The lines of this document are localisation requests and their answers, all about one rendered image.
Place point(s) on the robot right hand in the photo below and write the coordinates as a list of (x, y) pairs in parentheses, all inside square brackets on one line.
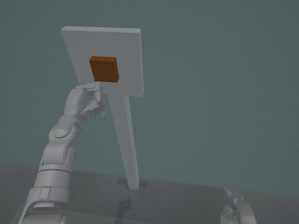
[(241, 213)]

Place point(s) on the panel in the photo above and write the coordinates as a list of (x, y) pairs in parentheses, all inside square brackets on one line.
[(124, 44)]

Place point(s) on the robot left forearm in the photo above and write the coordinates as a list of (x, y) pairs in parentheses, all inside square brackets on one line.
[(51, 189)]

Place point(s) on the robot left upper arm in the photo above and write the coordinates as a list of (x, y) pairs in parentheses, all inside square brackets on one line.
[(46, 218)]

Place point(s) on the robot left hand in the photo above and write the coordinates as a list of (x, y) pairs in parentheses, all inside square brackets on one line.
[(77, 104)]

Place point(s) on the button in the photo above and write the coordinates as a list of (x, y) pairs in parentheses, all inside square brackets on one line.
[(105, 69)]

